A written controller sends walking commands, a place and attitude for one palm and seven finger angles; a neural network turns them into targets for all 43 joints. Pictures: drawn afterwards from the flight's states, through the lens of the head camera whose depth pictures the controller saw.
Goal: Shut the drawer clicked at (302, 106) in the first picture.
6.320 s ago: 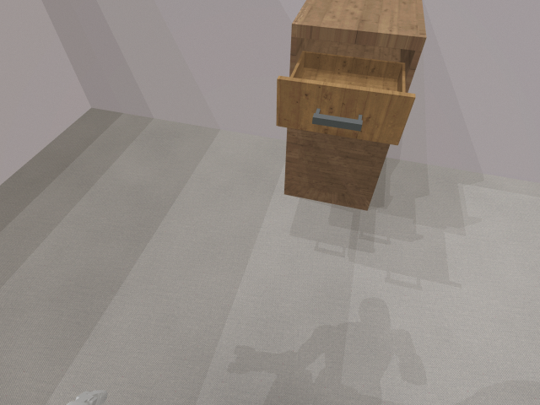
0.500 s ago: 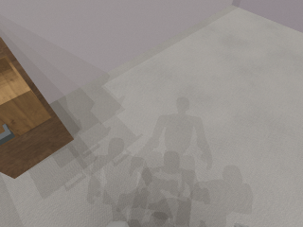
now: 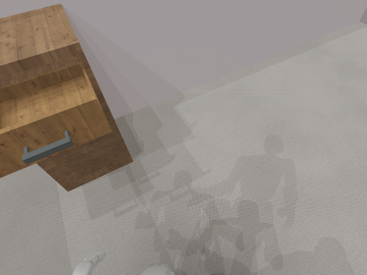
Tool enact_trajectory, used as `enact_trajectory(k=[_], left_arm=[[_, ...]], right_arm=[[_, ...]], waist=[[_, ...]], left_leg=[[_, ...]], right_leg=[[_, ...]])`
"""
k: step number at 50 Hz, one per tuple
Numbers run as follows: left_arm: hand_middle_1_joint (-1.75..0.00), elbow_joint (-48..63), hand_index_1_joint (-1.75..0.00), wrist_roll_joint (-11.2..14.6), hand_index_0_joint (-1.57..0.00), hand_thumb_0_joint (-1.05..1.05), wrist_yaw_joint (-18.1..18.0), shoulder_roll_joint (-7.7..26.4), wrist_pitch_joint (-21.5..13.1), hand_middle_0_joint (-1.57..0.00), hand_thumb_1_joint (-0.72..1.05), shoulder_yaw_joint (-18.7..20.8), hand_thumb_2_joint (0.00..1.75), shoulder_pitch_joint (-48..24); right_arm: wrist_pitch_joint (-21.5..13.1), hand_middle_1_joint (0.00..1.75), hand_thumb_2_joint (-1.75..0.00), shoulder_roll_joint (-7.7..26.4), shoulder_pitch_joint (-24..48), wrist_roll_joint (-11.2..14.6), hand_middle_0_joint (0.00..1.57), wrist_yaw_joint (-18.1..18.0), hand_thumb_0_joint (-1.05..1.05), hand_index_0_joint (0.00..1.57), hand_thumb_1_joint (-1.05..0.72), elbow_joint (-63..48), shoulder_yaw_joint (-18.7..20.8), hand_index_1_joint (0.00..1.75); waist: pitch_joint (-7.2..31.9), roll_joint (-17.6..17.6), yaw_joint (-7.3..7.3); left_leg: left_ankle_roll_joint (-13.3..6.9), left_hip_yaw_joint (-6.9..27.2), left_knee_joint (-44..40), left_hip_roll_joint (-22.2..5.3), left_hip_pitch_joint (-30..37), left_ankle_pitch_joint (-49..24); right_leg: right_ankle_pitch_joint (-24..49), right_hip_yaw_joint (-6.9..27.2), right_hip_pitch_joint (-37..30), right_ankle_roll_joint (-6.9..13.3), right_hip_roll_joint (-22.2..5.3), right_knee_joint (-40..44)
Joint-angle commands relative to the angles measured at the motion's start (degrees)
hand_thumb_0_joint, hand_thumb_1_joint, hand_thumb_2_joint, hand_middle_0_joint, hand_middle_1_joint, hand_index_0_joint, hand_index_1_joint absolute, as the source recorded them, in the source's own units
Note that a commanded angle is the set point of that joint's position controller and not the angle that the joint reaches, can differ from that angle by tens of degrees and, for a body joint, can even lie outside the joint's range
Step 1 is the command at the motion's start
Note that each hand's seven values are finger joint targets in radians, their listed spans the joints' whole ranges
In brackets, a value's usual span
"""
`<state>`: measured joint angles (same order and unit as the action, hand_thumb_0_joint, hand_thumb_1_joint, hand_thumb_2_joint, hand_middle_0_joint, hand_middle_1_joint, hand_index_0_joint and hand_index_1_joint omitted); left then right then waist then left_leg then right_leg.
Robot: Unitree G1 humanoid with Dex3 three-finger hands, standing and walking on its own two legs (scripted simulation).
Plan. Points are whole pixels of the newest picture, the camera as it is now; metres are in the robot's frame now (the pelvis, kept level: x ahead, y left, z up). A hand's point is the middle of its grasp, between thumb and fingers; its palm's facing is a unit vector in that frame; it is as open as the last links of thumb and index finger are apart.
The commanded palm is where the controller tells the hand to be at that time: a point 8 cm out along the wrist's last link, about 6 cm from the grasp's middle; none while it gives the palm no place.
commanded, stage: turn to face it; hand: left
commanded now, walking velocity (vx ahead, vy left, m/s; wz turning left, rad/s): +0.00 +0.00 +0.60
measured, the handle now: (47, 145) +0.47 +0.45 -0.06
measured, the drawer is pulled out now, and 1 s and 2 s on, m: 0.29 0.29 0.29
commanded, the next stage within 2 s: take the last steps up to it in 0.82 s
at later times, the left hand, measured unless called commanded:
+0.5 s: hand out of the picture -0.02 +0.27 -0.17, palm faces +0.34 -0.90 -0.26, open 7.4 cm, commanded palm none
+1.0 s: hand out of the picture -0.03 +0.19 -0.14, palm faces +0.49 -0.83 -0.26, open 7.4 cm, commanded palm none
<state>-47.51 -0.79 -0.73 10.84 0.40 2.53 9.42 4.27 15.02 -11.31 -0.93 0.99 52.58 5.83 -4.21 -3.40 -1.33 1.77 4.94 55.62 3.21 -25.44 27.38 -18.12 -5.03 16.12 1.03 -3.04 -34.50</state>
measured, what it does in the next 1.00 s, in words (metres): steps on the spot, turning left: left foot, then right foot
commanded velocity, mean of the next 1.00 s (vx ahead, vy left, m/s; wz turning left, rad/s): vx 0.03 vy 0.00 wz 0.38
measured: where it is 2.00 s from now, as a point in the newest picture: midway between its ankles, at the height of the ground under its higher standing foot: (170, 267)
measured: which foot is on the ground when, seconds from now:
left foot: up 0.00-0.32, down 0.34-0.78, up 0.80-1.00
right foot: down 0.00-0.34, up 0.36-0.76, down 0.78-1.00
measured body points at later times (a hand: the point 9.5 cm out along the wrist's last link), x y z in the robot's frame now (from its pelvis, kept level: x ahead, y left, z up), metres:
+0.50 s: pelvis -0.01 +0.04 +0.00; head +0.02 +0.07 +0.45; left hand -0.04 +0.32 -0.15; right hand +0.17 -0.18 -0.12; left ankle -0.03 +0.14 -0.73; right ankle +0.01 -0.11 -0.66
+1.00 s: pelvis +0.00 -0.01 +0.01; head +0.03 -0.03 +0.46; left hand -0.05 +0.23 -0.12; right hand +0.15 -0.21 -0.16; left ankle -0.10 +0.12 -0.64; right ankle +0.04 -0.08 -0.73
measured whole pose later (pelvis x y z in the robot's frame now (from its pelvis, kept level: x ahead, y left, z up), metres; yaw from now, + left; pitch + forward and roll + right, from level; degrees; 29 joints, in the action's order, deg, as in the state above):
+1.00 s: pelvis +0.00 -0.01 +0.01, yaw +28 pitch -1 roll +2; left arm -53.1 -1.0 -1.1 8.2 0.3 2.0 13.9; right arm 4.4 13.4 -13.2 -1.2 0.9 57.1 4.8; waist -2.6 -2.6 -0.5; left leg 2.3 1.9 63.0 -0.3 -25.2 21.6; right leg -14.8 -7.0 11.8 2.4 -3.0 -27.5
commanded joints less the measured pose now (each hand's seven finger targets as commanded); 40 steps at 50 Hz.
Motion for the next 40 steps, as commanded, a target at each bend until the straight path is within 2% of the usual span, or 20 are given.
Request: enact_trajectory(k=[1, 6, 11, 13, 14, 15, 16, 17, 18, 19, 21, 22, 24, 31, 34, 36, 37, 38, 39, 40], left_arm=[[-0.3, 4.2, -0.3, -0.6, -0.2, 0.0, -1.3, 10.2, -1.1, -0.2, 0.9, 2.6, 0.9, -0.6], [-0.3, 1.7, -0.3, -0.8, -0.2, 0.0, -1.3, 12.1, -0.9, -0.2, 0.9, 2.9, 0.9, 5.2], [-0.3, 0.2, -0.3, -1.1, -0.2, 0.0, -1.2, 13.9, -0.3, -0.2, 0.9, 3.7, 0.9, 7.4], [-0.3, -0.4, -0.3, -1.0, -0.2, 0.0, -1.1, 14.4, 0.0, -0.2, 0.9, 4.0, 0.9, 7.1], [-0.3, -0.7, -0.3, -0.8, -0.2, 0.0, -0.9, 14.0, 0.2, -0.2, 0.9, 4.1, 0.9, 7.2], [-0.3, -0.7, -0.3, -0.3, -0.2, 0.0, -0.7, 13.7, 0.4, -0.2, 0.9, 4.1, 0.9, 7.1], [-0.3, 0.3, -0.3, 0.1, -0.2, 0.0, -0.4, 11.8, 0.7, -0.2, 0.9, 3.9, 0.9, 7.5], [-0.3, 3.2, -0.3, 0.2, -0.2, 0.0, 0.0, 7.5, 0.7, -0.2, 0.9, 2.6, 0.9, 4.7], [-0.3, 4.1, -0.3, -0.4, -0.2, 0.0, -0.6, 8.9, 1.3, -0.2, 0.9, 2.3, 0.9, 0.8], [-0.3, 3.7, -0.3, -0.2, -0.2, 0.0, -0.9, 7.7, 1.4, -0.2, 0.9, 2.4, 0.9, -0.3], [-0.3, 1.4, -0.3, 0.0, -0.2, 0.0, -0.4, 8.4, 1.3, -0.2, 0.9, 2.7, 0.9, -0.2], [-0.3, 0.4, -0.3, -0.1, -0.2, 0.0, -0.1, 8.4, 1.4, -0.2, 0.9, 2.8, 0.9, 1.9], [-0.3, -0.6, -0.3, 0.0, -0.2, 0.0, 0.0, 8.3, 1.5, -0.2, 0.9, 2.7, 0.9, 3.4], [-0.3, 0.4, -0.3, 0.1, -0.2, 0.0, -0.4, 6.5, 1.5, -0.2, 0.9, 2.0, 0.9, 1.0], [-0.3, 0.2, -0.3, 0.4, -0.2, 0.0, -0.7, 6.2, 0.9, -0.2, 0.9, 1.8, 0.9, 2.5], [-0.3, -0.8, -0.3, 0.6, -0.2, 0.0, -0.9, 6.0, 0.3, -0.2, 0.9, 1.9, 0.9, 6.3], [-0.3, -1.4, -0.3, 0.4, -0.2, 0.0, -1.1, 6.9, -0.2, -0.2, 0.9, 2.1, 0.9, 8.0], [-0.3, -1.5, -0.3, -0.3, -0.2, 0.0, -1.5, 10.3, -1.0, -0.2, 0.9, 2.7, 0.9, 9.0], [-0.3, -1.1, -0.3, -1.0, -0.2, 0.0, -1.6, 15.1, -1.3, -0.2, 0.9, 3.5, 0.9, 9.2], [-0.3, -0.9, -0.3, -0.3, -0.2, 0.0, -1.6, 14.3, -1.2, -0.2, 0.9, 3.5, 0.9, 9.0]], right_arm=[[-1.4, 0.3, -0.9, 4.3, 0.9, -0.5, 0.2, 0.8, 0.0, 0.2, -0.9, -4.5, 0.9, 0.3], [-1.0, 0.3, -0.9, 2.9, 4.9, -0.1, 0.2, 1.0, 0.0, 0.2, -0.9, -4.9, 0.0, 0.3], [-1.9, 0.3, -0.9, 1.9, 6.9, 0.3, 0.2, 1.0, 0.0, 0.2, -0.9, -5.7, -1.0, 0.3], [-2.4, 0.3, -0.9, 2.1, 5.0, 0.3, 0.2, 0.7, 0.0, 0.2, -0.9, -5.5, -1.2, 0.3], [-2.6, 0.3, -0.9, 2.6, 3.6, 0.2, 0.2, 0.6, 0.0, 0.2, -0.9, -5.2, -1.1, 0.3], [-2.9, 0.3, -0.9, 3.9, 1.0, 0.0, 0.2, 0.6, 0.0, 0.2, -0.9, -4.6, -0.7, 0.3], [-3.4, 0.3, -0.9, 8.6, -2.5, -0.3, 0.2, 0.4, 0.0, 0.2, -0.9, -4.3, 0.5, 0.3], [-3.6, 0.3, -0.9, 14.9, -6.6, -0.3, 0.2, -0.1, 0.0, 0.2, -0.9, -3.8, 1.9, 0.3], [-3.4, 0.3, -0.9, 14.9, -9.8, -0.1, 0.2, -0.4, 0.0, 0.2, -0.9, -2.1, 1.8, 0.3], [-3.5, 0.3, -0.9, 14.1, -8.4, -0.1, 0.2, -1.2, 0.0, 0.2, -0.9, -2.4, 1.5, 0.3], [-3.6, 0.3, -0.9, 9.8, -1.2, -0.4, 0.2, -1.7, 0.0, 0.2, -0.9, -4.0, 0.2, 0.3], [-3.8, 0.3, -0.9, 8.6, 1.0, -0.4, 0.2, -1.7, 0.0, 0.2, -0.9, -4.6, -0.3, 0.3], [-4.0, 0.3, -0.9, 8.1, 1.5, -0.2, 0.2, -1.8, 0.0, 0.2, -0.9, -4.9, -0.6, 0.3], [-3.2, 0.3, -0.9, 8.3, -1.0, -0.6, 0.2, -1.7, 0.0, 0.2, -0.9, -3.8, -0.1, 0.3], [-3.0, 0.3, -0.9, 8.0, -0.5, -0.6, 0.2, -1.7, 0.0, 0.2, -0.9, -3.7, 0.0, 0.3], [-2.9, 0.3, -0.9, 7.4, 0.4, -0.3, 0.2, -1.6, 0.0, 0.2, -0.9, -3.8, -0.1, 0.3], [-3.0, 0.3, -0.9, 6.2, 0.6, 0.0, 0.2, -1.5, 0.0, 0.2, -0.9, -3.7, -0.1, 0.3], [-3.1, 0.3, -0.9, 3.0, -0.8, 0.6, 0.2, -1.2, 0.0, 0.2, -0.9, -3.8, -0.6, 0.3], [-3.1, 0.3, -0.9, 0.3, -0.4, 0.6, 0.2, -1.0, 0.0, 0.2, -0.9, -5.3, -1.1, 0.3], [-2.1, 0.3, -0.9, 3.1, 0.5, -0.1, 0.2, -1.5, 0.0, 0.2, -0.9, -4.5, -0.2, 0.3]], waist=[[2.2, 13.1, 0.1], [3.0, 13.1, 2.92], [5.3, 16.0, 4.55], [7.0, 16.1, 3.61], [7.8, 14.6, 2.98], [8.8, 11.2, 1.17], [11.5, 0.6, -0.85], [10.8, -15.6, -3.31], [11.3, -9.5, -4.63], [11.2, -11.5, -3.71], [4.7, -7.7, -1.04], [4.5, -6.6, 0.47], [5.4, -6.1, 0.86], [5.7, -5.0, -0.36], [5.9, -5.5, 0.18], [7.2, -4.4, 2.21], [7.5, -1.7, 3.15], [8.4, 7.4, 3.27], [6.0, 19.7, 3.53], [6.4, 17.2, 3.83]], left_leg=[[1.7, -2.7, 16.3, -4.7, -7.4, -4.8], [2.7, -6.7, 5.2, -5.0, -5.3, -3.1], [1.6, -10.1, -8.7, -4.7, 0.4, -1.1], [1.0, -11.4, -16.0, -4.0, 3.7, -3.1], [0.6, -11.8, -21.3, -3.7, 7.9, -7.4], [-0.1, -11.3, -28.6, -3.8, 14.1, -14.2], [-3.8, -0.8, -32.6, -11.7, 25.0, -26.5], [-12.3, 18.0, -34.0, -26.8, 29.9, -52.0], [-15.5, 16.9, -33.3, -27.8, 27.0, -49.5], [-15.4, 16.6, -32.8, -25.9, 25.7, -47.5], [-12.5, 9.9, -34.7, -19.5, 17.4, -40.8], [-11.1, 7.2, -34.8, -17.2, 16.4, -41.0], [-10.8, 5.3, -35.1, -15.6, 16.3, -41.6], [-12.5, 10.7, -35.3, -15.9, 17.4, -36.8], [-12.3, 12.5, -33.4, -15.4, 15.1, -39.3], [-10.7, 12.2, -30.5, -13.9, 11.7, -37.1], [-8.3, 10.8, -27.5, -11.6, 8.2, -31.8], [-4.4, 5.9, -19.5, -6.4, 1.0, -19.4], [-0.5, -2.3, -7.6, 1.3, -6.8, 3.8], [-0.8, 1.8, 1.1, -1.5, -4.0, 7.0]], right_leg=[[14.8, 8.5, -4.1, 5.2, -15.6, 16.4], [21.3, 3.6, -9.0, 5.8, -16.6, 15.1], [28.4, 1.0, -11.5, 6.3, -18.6, 11.1], [31.0, -0.5, -12.6, 5.1, -18.5, 7.6], [29.0, -2.3, -11.2, 3.4, -17.9, 4.9], [26.0, -4.3, -7.6, 0.9, -16.8, -0.5], [14.7, -6.3, 3.1, -2.7, -12.9, -11.5], [-20.5, -5.5, 18.4, -6.7, -5.2, -24.1], [-21.1, 1.0, 18.5, -5.6, -5.0, -30.3], [-18.7, 3.3, 20.2, -5.5, -4.8, -32.7], [-9.9, 4.6, 18.0, -5.6, -4.8, -33.7], [-7.1, 4.2, 16.0, -5.7, -4.2, -32.9], [-5.7, 3.7, 13.3, -5.9, -3.3, -29.5], [-7.6, 3.5, 9.0, -5.5, -0.2, -16.5], [-6.5, 3.0, 3.4, -4.7, 1.6, -8.4], [1.1, 2.6, -4.2, -4.3, 2.0, 1.9], [6.8, 3.4, -10.0, -4.1, 0.7, 10.2], [10.1, 12.3, -16.7, -1.7, -8.2, 16.3], [21.6, 25.3, -16.1, 5.1, -21.8, 18.2], [22.0, 24.0, -8.8, 8.3, -23.5, 18.6]])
